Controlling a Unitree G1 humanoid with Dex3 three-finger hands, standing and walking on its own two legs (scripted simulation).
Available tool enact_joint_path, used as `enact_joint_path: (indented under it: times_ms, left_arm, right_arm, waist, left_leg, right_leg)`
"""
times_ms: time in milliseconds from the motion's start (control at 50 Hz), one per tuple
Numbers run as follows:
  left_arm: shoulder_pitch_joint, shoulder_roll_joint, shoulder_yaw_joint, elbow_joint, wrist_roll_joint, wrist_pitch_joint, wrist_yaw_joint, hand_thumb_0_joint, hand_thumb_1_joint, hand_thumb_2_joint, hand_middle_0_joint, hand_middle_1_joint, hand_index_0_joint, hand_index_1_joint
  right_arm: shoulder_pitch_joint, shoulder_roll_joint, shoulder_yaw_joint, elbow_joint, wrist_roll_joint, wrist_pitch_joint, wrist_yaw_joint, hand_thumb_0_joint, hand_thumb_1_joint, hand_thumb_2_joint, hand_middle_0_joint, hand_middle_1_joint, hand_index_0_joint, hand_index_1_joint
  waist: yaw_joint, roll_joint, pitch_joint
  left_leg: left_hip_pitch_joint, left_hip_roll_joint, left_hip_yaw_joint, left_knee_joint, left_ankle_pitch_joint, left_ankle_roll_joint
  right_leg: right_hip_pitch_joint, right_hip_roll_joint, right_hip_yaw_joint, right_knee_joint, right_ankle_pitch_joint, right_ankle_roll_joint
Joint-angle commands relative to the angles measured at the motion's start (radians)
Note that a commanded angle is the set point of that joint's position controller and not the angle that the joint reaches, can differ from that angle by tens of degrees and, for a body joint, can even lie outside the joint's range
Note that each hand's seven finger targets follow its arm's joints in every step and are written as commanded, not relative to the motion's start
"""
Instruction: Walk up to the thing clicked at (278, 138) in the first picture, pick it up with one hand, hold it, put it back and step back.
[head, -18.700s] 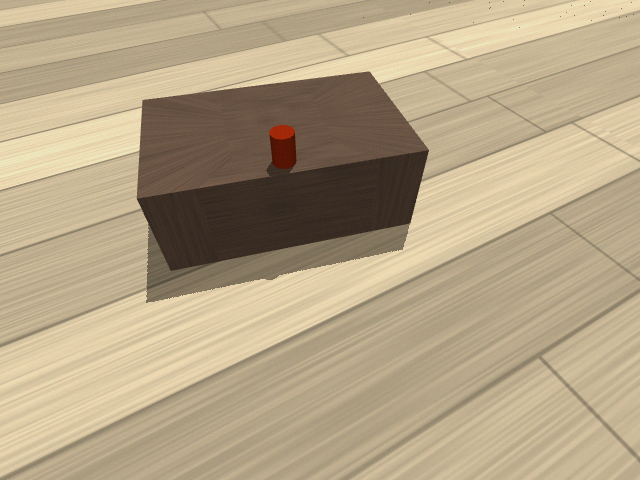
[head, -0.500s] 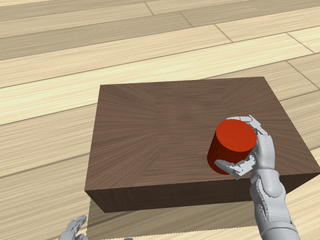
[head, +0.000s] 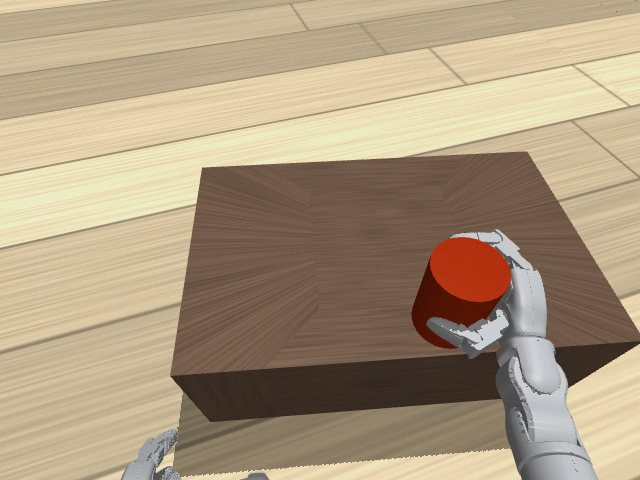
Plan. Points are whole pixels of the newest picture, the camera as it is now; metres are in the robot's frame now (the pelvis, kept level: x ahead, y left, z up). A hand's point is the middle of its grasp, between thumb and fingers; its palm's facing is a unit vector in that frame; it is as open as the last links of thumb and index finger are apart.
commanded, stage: hold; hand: right
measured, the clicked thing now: (455, 295) +0.33 -0.16 +0.05
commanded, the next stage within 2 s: crouch in 0.06 s
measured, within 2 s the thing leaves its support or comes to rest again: neither
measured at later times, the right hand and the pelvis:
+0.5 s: hand (450, 293) +0.35 -0.17 +0.01, palm faces +0.11 +0.99 +0.01, open 11.7 cm; pelvis +0.00 +0.00 -0.02, yaw +0 degrees
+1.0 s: hand (428, 295) +0.42 -0.18 -0.11, palm faces +0.09 +1.00 +0.01, open 11.7 cm; pelvis -0.04 -0.01 -0.12, yaw +0 degrees
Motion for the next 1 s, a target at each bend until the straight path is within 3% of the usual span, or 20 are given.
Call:
enact_joint_path:
  times_ms: [0,80,140,160,260,340,400,460,500,520,540,560,620,660,720,820,840,860,940,980]
  left_arm:
    - [-0.048,0.132,0.043,-0.139,-0.002,-0.053,0.009,0.0,0.907,0.901,-0.194,-0.304,-0.199,-0.299]
    - [-0.038,0.123,0.04,-0.127,-0.002,-0.051,0.007,0.0,0.908,0.902,-0.192,-0.303,-0.197,-0.297]
    - [-0.034,0.121,0.04,-0.123,-0.003,-0.048,0.006,0.0,0.921,0.9,-0.191,-0.312,-0.206,-0.297]
    - [-0.033,0.122,0.042,-0.118,-0.002,-0.047,0.009,0.0,0.921,0.907,-0.184,-0.304,-0.191,-0.297]
    - [-0.047,0.122,0.043,-0.113,0.002,-0.052,0.005,0.0,0.912,0.908,-0.185,-0.302,-0.19,-0.297]
    - [-0.047,0.133,0.051,-0.112,0.01,-0.058,0.005,0.0,0.909,0.91,-0.187,-0.302,-0.191,-0.298]
    - [-0.013,0.147,0.06,-0.078,0.015,-0.062,0.004,0.0,0.901,0.914,-0.189,-0.303,-0.192,-0.302]
    - [-0.003,0.146,0.059,-0.064,0.021,-0.066,-0.004,0.0,0.89,0.918,-0.191,-0.302,-0.19,-0.304]
    - [0.02,0.151,0.066,-0.066,0.024,-0.067,-0.01,0.0,0.887,0.918,-0.193,-0.302,-0.191,-0.304]
    - [0.026,0.153,0.065,-0.073,0.025,-0.066,-0.012,0.0,0.887,0.917,-0.192,-0.303,-0.191,-0.304]
    - [0.038,0.159,0.066,-0.071,0.025,-0.063,-0.013,0.0,0.885,0.916,-0.192,-0.303,-0.192,-0.304]
    - [0.038,0.158,0.066,-0.07,0.028,-0.061,-0.016,0.0,0.887,0.916,-0.192,-0.304,-0.193,-0.305]
    - [0.06,0.174,0.067,-0.076,0.03,-0.054,-0.022,0.0,0.887,0.92,-0.19,-0.301,-0.188,-0.304]
    - [0.063,0.181,0.069,-0.072,0.033,-0.045,-0.03,0.0,0.886,0.92,-0.192,-0.303,-0.19,-0.306]
    - [0.075,0.192,0.073,-0.083,0.035,-0.039,-0.038,0.0,0.873,0.931,-0.194,-0.3,-0.186,-0.308]
    - [0.09,0.209,0.076,-0.079,0.033,-0.03,-0.051,0.0,0.88,0.924,-0.198,-0.303,-0.192,-0.309]
    - [0.098,0.213,0.079,-0.073,0.032,-0.03,-0.052,0.0,0.893,0.917,-0.199,-0.306,-0.198,-0.307]
    - [0.099,0.215,0.08,-0.072,0.035,-0.027,-0.053,0.0,0.892,0.917,-0.2,-0.305,-0.198,-0.307]
    - [0.103,0.213,0.076,-0.054,0.041,-0.028,-0.057,0.0,0.909,0.901,-0.2,-0.306,-0.204,-0.302]
    - [0.104,0.211,0.074,-0.058,0.046,-0.028,-0.06,0.0,0.911,0.896,-0.201,-0.306,-0.205,-0.301]
  right_arm:
    - [-0.286,-0.117,-0.018,-0.25,0.005,-0.081,0.001,0.0,0.011,-1.26,1.23,1.396,1.278,1.395]
    - [-0.252,-0.105,-0.008,-0.225,0.005,-0.07,0.002,0.0,0.01,-1.263,1.229,1.398,1.279,1.398]
    - [-0.244,-0.113,-0.033,-0.211,0.01,-0.065,0.0,0.0,0.07,-1.278,1.214,1.406,1.268,1.406]
    - [-0.283,-0.149,-0.067,-0.223,0.01,-0.069,-0.006,0.0,-0.01,-1.198,1.231,1.337,1.26,1.337]
    - [-0.282,-0.108,-0.04,-0.15,0.01,-0.089,-0.006,0.0,-0.05,-1.218,1.236,1.363,1.272,1.363]
    - [-0.352,-0.116,-0.034,-0.111,-0.002,-0.127,0.013,0.0,-0.022,-1.229,1.23,1.37,1.27,1.37]
    - [-0.422,-0.143,-0.076,-0.038,0.003,-0.16,0.025,0.0,0.014,-1.244,1.23,1.385,1.274,1.385]
    - [-0.45,-0.117,-0.086,0.109,0.005,-0.199,0.038,0.0,0.006,-1.278,1.251,1.417,1.299,1.417]
    - [-0.548,-0.165,-0.121,0.078,0.0,-0.24,0.044,0.0,0.005,-1.285,1.245,1.418,1.296,1.418]
    - [-0.563,-0.169,-0.114,0.101,-0.005,-0.254,0.046,0.0,-0.004,-1.281,1.245,1.414,1.295,1.414]
    - [-0.554,-0.199,-0.15,0.179,-0.012,-0.262,0.048,0.0,-0.001,-1.296,1.252,1.428,1.305,1.428]
    - [-0.55,-0.172,-0.129,0.223,-0.015,-0.272,0.057,0.0,0.005,-1.292,1.242,1.42,1.294,1.42]
    - [-0.671,-0.259,-0.182,0.196,-0.029,-0.309,0.069,0.0,-0.027,-1.317,1.27,1.447,1.322,1.447]
    - [-0.653,-0.224,-0.182,0.298,-0.023,-0.306,0.082,0.0,-0.06,-1.321,1.279,1.45,1.328,1.45]
    - [-0.74,-0.263,-0.207,0.274,-0.026,-0.315,0.089,0.0,-0.055,-1.319,1.277,1.446,1.324,1.447]
    - [-0.826,-0.252,-0.2,0.332,-0.032,-0.309,0.098,0.0,-0.073,-1.312,1.269,1.433,1.314,1.433]
    - [-0.841,-0.268,-0.222,0.351,-0.033,-0.308,0.1,0.0,-0.052,-1.32,1.27,1.442,1.317,1.442]
    - [-0.859,-0.269,-0.209,0.351,-0.038,-0.31,0.101,0.0,-0.08,-1.313,1.261,1.428,1.307,1.428]
    - [-0.876,-0.311,-0.253,0.458,-0.05,-0.313,0.091,0.0,-0.059,-1.313,1.257,1.43,1.305,1.43]
    - [-0.955,-0.329,-0.261,0.411,-0.055,-0.324,0.087,0.0,-0.068,-1.3,1.248,1.415,1.293,1.415]
  waist:
    - [0.005,-0.006,-0.272]
    - [0.01,0.001,-0.27]
    - [0.008,0.035,-0.272]
    - [0.005,0.038,-0.263]
    - [0.02,0.045,-0.185]
    - [0.033,0.014,-0.249]
    - [0.04,0.009,-0.311]
    - [0.058,0.042,-0.286]
    - [0.046,0.02,-0.414]
    - [0.049,0.024,-0.439]
    - [0.04,0.033,-0.444]
    - [0.053,0.035,-0.435]
    - [0.043,-0.027,-0.606]
    - [0.051,-0.022,-0.578]
    - [0.051,-0.044,-0.671]
    - [0.09,-0.007,-0.676]
    - [0.102,0.003,-0.672]
    - [0.103,-0.004,-0.662]
    - [0.104,0.023,-0.607]
    - [0.105,-0.027,-0.651]
  left_leg:
    - [0.247,-0.018,-0.001,-0.086,0.145,0.019]
    - [0.263,-0.015,-0.003,-0.091,0.17,0.019]
    - [0.271,-0.014,-0.005,-0.095,0.171,0.017]
    - [0.273,-0.013,-0.006,-0.099,0.163,0.014]
    - [0.192,-0.015,-0.007,-0.092,0.086,0.01]
    - [0.164,-0.008,-0.021,-0.042,0.124,0.013]
    - [0.114,-0.006,-0.028,0.037,0.203,0.022]
    - [0.0,-0.006,-0.032,0.113,0.151,0.022]
    - [-0.001,-0.002,-0.045,0.171,0.173,0.024]
    - [-0.005,-0.001,-0.047,0.195,0.179,0.024]
    - [-0.013,0.002,-0.057,0.22,0.186,0.023]
    - [-0.053,0.001,-0.058,0.249,0.184,0.025]
    - [-0.077,0.003,-0.058,0.336,0.243,0.036]
    - [-0.141,0.0,-0.049,0.371,0.22,0.04]
    - [-0.161,0.004,-0.054,0.41,0.22,0.045]
    - [-0.234,0.002,-0.04,0.442,0.172,0.043]
    - [-0.269,0.001,-0.038,0.457,0.167,0.045]
    - [-0.273,0.003,-0.04,0.458,0.137,0.042]
    - [-0.366,0.003,-0.039,0.482,0.005,0.037]
    - [-0.394,0.007,-0.047,0.497,-0.013,0.038]
  right_leg:
    - [-0.012,0.01,-0.001,-0.152,0.212,-0.011]
    - [-0.022,0.013,-0.006,-0.146,0.225,-0.013]
    - [-0.035,0.015,-0.008,-0.14,0.219,-0.017]
    - [-0.046,0.015,-0.008,-0.139,0.209,-0.019]
    - [-0.091,0.012,-0.006,-0.135,0.137,-0.026]
    - [-0.104,0.015,-0.007,-0.085,0.17,-0.025]
    - [-0.147,0.016,-0.001,-0.012,0.243,-0.019]
    - [-0.27,0.018,0.004,0.065,0.185,-0.023]
    - [-0.318,0.022,0.002,0.123,0.196,-0.021]
    - [-0.337,0.023,-0.002,0.144,0.197,-0.019]
    - [-0.394,0.026,-0.009,0.177,0.192,-0.019]
    - [-0.44,0.028,-0.01,0.204,0.184,-0.018]
    - [-0.458,0.034,-0.009,0.265,0.251,-0.007]
    - [-0.512,0.038,-0.005,0.298,0.246,-0.006]
    - [-0.542,0.038,-0.006,0.34,0.243,-0.006]
    - [-0.583,0.037,0.009,0.382,0.198,-0.013]
    - [-0.599,0.034,0.016,0.4,0.196,-0.014]
    - [-0.626,0.037,0.01,0.407,0.159,-0.016]
    - [-0.737,0.037,0.014,0.443,0.023,-0.026]
    - [-0.737,0.037,0.01,0.461,0.008,-0.026]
